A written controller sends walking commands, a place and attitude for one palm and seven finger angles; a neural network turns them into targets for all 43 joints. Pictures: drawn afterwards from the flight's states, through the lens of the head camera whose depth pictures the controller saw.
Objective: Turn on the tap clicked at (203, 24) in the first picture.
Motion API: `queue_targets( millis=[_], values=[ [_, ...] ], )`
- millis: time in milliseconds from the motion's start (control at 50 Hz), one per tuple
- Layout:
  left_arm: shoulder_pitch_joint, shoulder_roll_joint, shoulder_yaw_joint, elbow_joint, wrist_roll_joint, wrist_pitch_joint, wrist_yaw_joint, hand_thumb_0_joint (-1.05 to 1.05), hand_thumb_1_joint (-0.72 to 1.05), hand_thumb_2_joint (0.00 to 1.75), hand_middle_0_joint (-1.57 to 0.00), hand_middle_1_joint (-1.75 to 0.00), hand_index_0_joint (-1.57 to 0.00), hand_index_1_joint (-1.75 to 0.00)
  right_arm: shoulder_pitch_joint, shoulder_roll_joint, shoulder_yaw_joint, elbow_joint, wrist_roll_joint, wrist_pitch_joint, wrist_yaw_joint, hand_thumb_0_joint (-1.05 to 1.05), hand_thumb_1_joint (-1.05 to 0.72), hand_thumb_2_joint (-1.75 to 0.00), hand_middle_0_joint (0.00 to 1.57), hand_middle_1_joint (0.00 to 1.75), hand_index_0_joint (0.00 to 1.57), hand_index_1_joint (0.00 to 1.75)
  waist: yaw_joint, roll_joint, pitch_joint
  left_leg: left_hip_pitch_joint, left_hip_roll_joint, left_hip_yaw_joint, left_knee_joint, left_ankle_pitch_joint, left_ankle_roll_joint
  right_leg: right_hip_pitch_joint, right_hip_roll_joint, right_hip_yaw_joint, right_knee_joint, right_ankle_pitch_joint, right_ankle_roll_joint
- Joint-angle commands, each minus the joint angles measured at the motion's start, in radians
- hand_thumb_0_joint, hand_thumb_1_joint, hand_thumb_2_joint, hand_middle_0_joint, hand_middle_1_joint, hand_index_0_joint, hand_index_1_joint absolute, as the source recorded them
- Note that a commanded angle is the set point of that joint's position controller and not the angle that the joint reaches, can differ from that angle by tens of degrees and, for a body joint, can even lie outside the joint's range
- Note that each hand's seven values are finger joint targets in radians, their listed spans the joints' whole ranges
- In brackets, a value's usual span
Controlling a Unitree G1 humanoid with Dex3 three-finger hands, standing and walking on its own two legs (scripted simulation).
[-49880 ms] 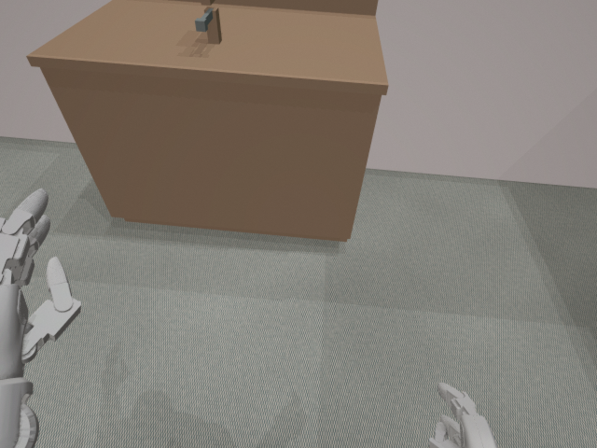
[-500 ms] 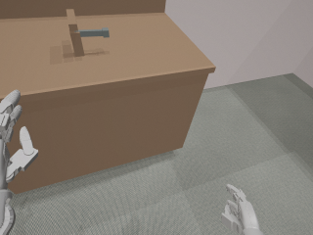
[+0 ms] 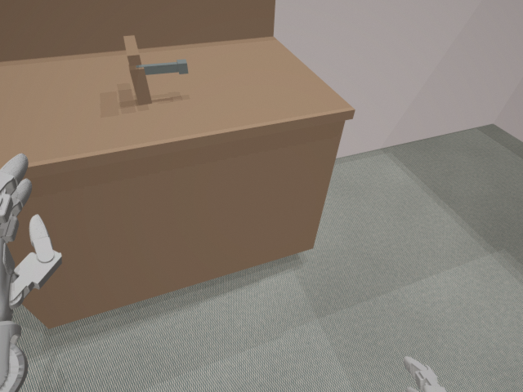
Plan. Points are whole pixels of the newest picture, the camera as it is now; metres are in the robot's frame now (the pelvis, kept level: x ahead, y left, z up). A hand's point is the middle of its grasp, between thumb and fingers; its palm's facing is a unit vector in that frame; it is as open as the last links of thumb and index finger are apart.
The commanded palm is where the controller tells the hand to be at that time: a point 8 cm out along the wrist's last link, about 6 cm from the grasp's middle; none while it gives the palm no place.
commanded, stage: stand and check the lever's angle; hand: left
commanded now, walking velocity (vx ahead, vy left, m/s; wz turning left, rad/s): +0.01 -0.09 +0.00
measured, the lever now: (182, 66) +0.87 +0.24 +0.12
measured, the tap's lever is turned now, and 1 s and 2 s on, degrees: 86 86 86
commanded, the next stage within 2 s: stand and wait in 0.24 s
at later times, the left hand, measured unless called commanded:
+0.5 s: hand (73, 240) +0.25 +0.24 +0.17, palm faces +0.41 -0.82 -0.39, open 7.4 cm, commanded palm +0.19 +0.28 +0.19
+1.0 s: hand (50, 250) +0.23 +0.26 +0.17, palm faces +0.40 -0.83 -0.38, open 7.4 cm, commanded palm +0.18 +0.30 +0.19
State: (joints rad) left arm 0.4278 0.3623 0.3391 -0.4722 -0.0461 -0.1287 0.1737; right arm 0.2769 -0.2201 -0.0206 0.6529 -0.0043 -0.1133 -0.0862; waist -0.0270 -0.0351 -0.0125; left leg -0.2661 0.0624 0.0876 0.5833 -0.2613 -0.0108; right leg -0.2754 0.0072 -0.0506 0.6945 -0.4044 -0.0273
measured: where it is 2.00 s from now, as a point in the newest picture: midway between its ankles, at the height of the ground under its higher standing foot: outside the picture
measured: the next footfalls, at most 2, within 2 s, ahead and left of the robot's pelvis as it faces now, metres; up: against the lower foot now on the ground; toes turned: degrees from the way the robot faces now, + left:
none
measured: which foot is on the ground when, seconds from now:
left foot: down 0.00-1.00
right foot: down 0.00-1.00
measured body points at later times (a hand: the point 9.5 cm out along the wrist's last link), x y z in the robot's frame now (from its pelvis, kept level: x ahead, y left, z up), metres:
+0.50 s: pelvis +0.03 -0.01 +0.01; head +0.05 -0.01 +0.46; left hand +0.22 +0.28 +0.19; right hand +0.23 -0.23 -0.07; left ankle +0.03 +0.12 -0.72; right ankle +0.01 -0.08 -0.72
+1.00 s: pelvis +0.02 +0.01 +0.02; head +0.04 +0.01 +0.47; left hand +0.21 +0.30 +0.19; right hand +0.19 -0.22 -0.07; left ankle +0.03 +0.12 -0.73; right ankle +0.01 -0.08 -0.73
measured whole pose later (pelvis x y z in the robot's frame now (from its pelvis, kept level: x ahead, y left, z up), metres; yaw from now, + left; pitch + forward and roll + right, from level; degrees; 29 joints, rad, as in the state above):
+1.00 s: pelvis +0.02 +0.01 +0.02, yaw +1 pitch +0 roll -1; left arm 0.47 0.35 0.31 -0.47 -0.05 -0.12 0.16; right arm 0.21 -0.21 0.00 0.60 0.00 -0.09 -0.07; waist 0.00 0.02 0.02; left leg -0.23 0.03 0.05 0.46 -0.23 0.01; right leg -0.17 0.03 -0.07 0.41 -0.23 -0.04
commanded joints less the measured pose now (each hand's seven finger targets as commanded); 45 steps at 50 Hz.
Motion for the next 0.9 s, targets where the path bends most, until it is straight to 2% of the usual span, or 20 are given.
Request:
queue_targets(
  millis=[0,40,60,80,100,120,140,180,220,240,260,280,300,340,420,480,500,720,820,880],
  values=[
    [-0.125,0.190,0.129,-0.279,0.006,-0.068,0.006,0.00,0.90,0.90,-0.20,-0.30,-0.20,-0.30,-0.155,-0.099,-0.017,-0.171,-0.004,-0.079,0.012,0.00,-0.90,-0.90,0.20,0.30,0.20,0.30,0.018,0.300,0.055,-0.071,0.234,-0.328,-0.365,-0.276,0.157,-0.073,-0.031,0.031,0.060,-0.054,0.025],
    [-0.028,0.160,0.119,-0.220,0.010,-0.057,0.010,0.00,0.90,0.90,-0.20,-0.30,-0.20,-0.30,-0.141,-0.108,-0.017,-0.176,0.004,-0.084,0.018,0.00,-0.90,-0.90,0.20,0.30,0.20,0.30,0.033,0.181,0.006,-0.095,0.173,-0.185,-0.212,-0.157,0.102,0.095,-0.004,-0.019,-0.167,0.068,0.029],
    [-0.024,0.155,0.114,-0.223,0.011,-0.056,0.007,0.00,0.90,0.90,-0.20,-0.30,-0.20,-0.30,-0.143,-0.108,-0.020,-0.183,0.007,-0.085,0.022,0.00,-0.90,-0.90,0.20,0.30,0.20,0.30,0.032,0.099,-0.014,-0.110,0.108,-0.104,-0.100,-0.115,0.071,0.138,-0.024,0.020,-0.264,0.128,0.015],
    [-0.030,0.158,0.113,-0.211,0.009,-0.055,0.004,0.00,0.90,0.90,-0.20,-0.30,-0.20,-0.30,-0.140,-0.101,-0.026,-0.186,0.006,-0.086,0.027,0.00,-0.90,-0.90,0.20,0.30,0.20,0.30,0.024,-0.051,-0.016,-0.148,0.025,-0.032,0.042,-0.139,0.036,0.119,-0.114,0.184,-0.332,0.115,-0.027],
    [-0.003,0.154,0.106,-0.195,0.002,-0.046,0.001,0.00,0.90,0.90,-0.20,-0.30,-0.20,-0.30,-0.135,-0.095,-0.035,-0.189,0.015,-0.084,0.036,0.00,-0.90,-0.90,0.20,0.30,0.20,0.30,0.023,-0.184,-0.017,-0.201,-0.035,-0.022,0.213,-0.138,0.009,0.120,-0.245,0.411,-0.421,0.133,-0.092],
    [-0.020,0.151,0.100,-0.211,-0.012,-0.053,-0.004,0.00,0.90,0.90,-0.20,-0.30,-0.20,-0.30,-0.137,-0.094,-0.038,-0.186,0.022,-0.081,0.042,0.00,-0.90,-0.90,0.20,0.30,0.20,0.30,0.026,-0.147,-0.015,-0.218,-0.031,-0.057,0.309,-0.176,-0.003,0.137,-0.301,0.457,-0.434,0.280,-0.146],
    [-0.066,0.174,0.117,-0.256,-0.011,-0.068,-0.002,0.00,0.90,0.90,-0.20,-0.30,-0.20,-0.30,-0.141,-0.088,-0.026,-0.182,0.019,-0.082,0.044,0.00,-0.90,-0.90,0.20,0.30,0.20,0.30,0.023,-0.068,-0.024,-0.210,-0.019,-0.082,0.304,-0.193,-0.003,0.154,-0.311,0.408,-0.396,0.445,-0.163],
    [-0.076,0.174,0.130,-0.229,-0.006,-0.083,0.005,0.00,0.90,0.90,-0.20,-0.30,-0.20,-0.30,-0.136,-0.074,-0.010,-0.167,0.011,-0.077,0.038,0.00,-0.90,-0.90,0.20,0.30,0.20,0.30,0.014,-0.043,-0.057,-0.127,-0.010,-0.073,0.124,-0.133,0.005,0.187,-0.269,0.258,-0.296,0.608,-0.129],
    [-0.054,0.153,0.118,-0.187,-0.007,-0.082,0.005,0.00,0.90,0.90,-0.20,-0.30,-0.20,-0.30,-0.141,-0.077,-0.009,-0.166,0.006,-0.068,0.027,0.00,-0.90,-0.90,0.20,0.30,0.20,0.30,0.012,-0.010,-0.095,0.021,-0.021,-0.058,-0.085,0.083,0.011,0.172,-0.194,0.168,-0.227,0.562,-0.054],
    [-0.053,0.145,0.111,-0.184,-0.013,-0.080,0.004,0.00,0.90,0.90,-0.20,-0.30,-0.20,-0.30,-0.152,-0.093,-0.016,-0.175,0.007,-0.064,0.023,0.00,-0.90,-0.90,0.20,0.30,0.20,0.30,0.024,0.019,-0.091,0.083,0.024,-0.105,-0.136,0.202,0.028,0.127,-0.140,0.128,-0.217,0.442,-0.015],
    [-0.046,0.144,0.107,-0.185,-0.014,-0.077,0.003,0.00,0.90,0.90,-0.20,-0.30,-0.20,-0.30,-0.170,-0.103,-0.024,-0.187,0.013,-0.057,0.021,0.00,-0.90,-0.90,0.20,0.30,0.20,0.30,0.036,0.047,-0.083,0.117,0.077,-0.150,-0.150,0.225,0.047,0.074,-0.097,0.109,-0.240,0.328,0.013],
    [-0.048,0.131,0.086,-0.182,-0.018,-0.075,-0.004,0.00,0.90,0.90,-0.20,-0.30,-0.20,-0.30,-0.176,-0.115,-0.029,-0.195,0.024,-0.051,0.020,0.00,-0.90,-0.90,0.20,0.30,0.20,0.30,0.040,0.061,-0.062,0.103,0.096,-0.172,-0.151,0.186,0.054,0.061,-0.081,0.111,-0.275,0.251,0.024],
    [-0.024,0.129,0.091,-0.156,-0.013,-0.060,-0.007,0.00,0.90,0.90,-0.20,-0.30,-0.20,-0.30,-0.176,-0.111,-0.026,-0.206,0.022,-0.052,0.019,0.00,-0.90,-0.90,0.20,0.30,0.20,0.30,0.034,0.071,-0.036,0.099,0.082,-0.150,-0.123,0.261,0.057,0.060,-0.065,0.107,-0.270,0.344,0.021],
    [-0.067,0.144,0.087,-0.217,-0.001,-0.063,-0.007,0.00,0.90,0.90,-0.20,-0.30,-0.20,-0.30,-0.176,-0.101,-0.014,-0.201,0.015,-0.047,0.022,0.00,-0.90,-0.90,0.20,0.30,0.20,0.30,0.031,0.125,-0.061,0.084,0.079,-0.137,-0.123,0.340,0.049,0.112,-0.074,0.084,-0.247,0.433,0.020],
    [-0.036,0.155,0.098,-0.242,-0.005,-0.062,0.001,0.00,0.90,0.90,-0.20,-0.30,-0.20,-0.30,-0.171,-0.101,-0.021,-0.214,0.015,-0.046,0.022,0.00,-0.90,-0.90,0.20,0.30,0.20,0.30,0.031,0.075,-0.127,0.106,0.060,-0.104,-0.095,0.374,0.035,0.175,-0.097,0.107,-0.261,0.547,0.011],
    [-0.006,0.154,0.104,-0.261,-0.010,-0.060,0.005,0.00,0.90,0.90,-0.20,-0.30,-0.20,-0.30,-0.169,-0.102,-0.024,-0.225,0.018,-0.037,0.024,0.00,-0.90,-0.90,0.20,0.30,0.20,0.30,0.030,0.088,-0.154,0.114,0.050,-0.091,-0.090,0.391,0.027,0.197,-0.105,0.112,-0.262,0.594,0.007],
    [0.003,0.159,0.108,-0.261,-0.012,-0.058,0.005,0.00,0.90,0.90,-0.20,-0.30,-0.20,-0.30,-0.173,-0.103,-0.024,-0.228,0.016,-0.037,0.023,0.00,-0.90,-0.90,0.20,0.30,0.20,0.30,0.029,0.111,-0.145,0.106,0.050,-0.098,-0.095,0.390,0.024,0.194,-0.105,0.108,-0.265,0.580,0.006],
    [-0.006,0.153,0.093,-0.217,-0.015,-0.049,0.002,0.00,0.90,0.90,-0.20,-0.30,-0.20,-0.30,-0.178,-0.106,-0.020,-0.228,0.013,-0.022,0.011,0.00,-0.90,-0.90,0.20,0.30,0.20,0.30,0.028,0.079,-0.109,0.093,0.049,-0.103,-0.139,0.299,0.025,0.157,-0.090,0.101,-0.311,0.480,0.014],
    [-0.029,0.154,0.085,-0.212,-0.011,-0.049,0.004,0.00,0.90,0.90,-0.20,-0.30,-0.20,-0.30,-0.185,-0.109,-0.016,-0.224,0.007,-0.027,0.009,0.00,-0.90,-0.90,0.20,0.30,0.20,0.30,0.032,0.083,-0.069,0.060,0.042,-0.119,-0.179,0.184,0.029,0.128,-0.079,0.096,-0.346,0.351,0.017],
    [-0.014,0.157,0.094,-0.209,-0.010,-0.053,0.008,0.00,0.90,0.90,-0.20,-0.30,-0.20,-0.30,-0.182,-0.108,-0.015,-0.220,0.004,-0.030,0.008,0.00,-0.90,-0.90,0.20,0.30,0.20,0.30,0.035,0.080,-0.088,0.065,0.039,-0.122,-0.188,0.180,0.030,0.137,-0.074,0.091,-0.345,0.347,0.017]
  ],
)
